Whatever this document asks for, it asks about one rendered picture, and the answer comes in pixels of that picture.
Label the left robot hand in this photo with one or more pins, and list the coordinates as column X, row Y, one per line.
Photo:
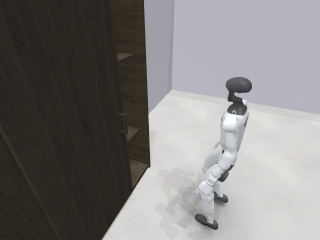
column 205, row 188

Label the robot torso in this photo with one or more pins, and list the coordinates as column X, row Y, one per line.
column 242, row 121

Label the handle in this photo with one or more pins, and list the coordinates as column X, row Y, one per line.
column 124, row 123

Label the robot left forearm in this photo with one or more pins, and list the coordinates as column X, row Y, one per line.
column 223, row 165

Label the wardrobe door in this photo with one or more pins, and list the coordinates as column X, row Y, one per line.
column 21, row 216
column 60, row 95

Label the right robot upper arm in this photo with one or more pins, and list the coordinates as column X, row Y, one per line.
column 245, row 102

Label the left robot upper arm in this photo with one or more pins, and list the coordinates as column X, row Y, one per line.
column 230, row 128

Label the right robot hand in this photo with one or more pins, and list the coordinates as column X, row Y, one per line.
column 217, row 144

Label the right robot shin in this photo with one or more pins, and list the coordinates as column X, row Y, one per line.
column 217, row 188

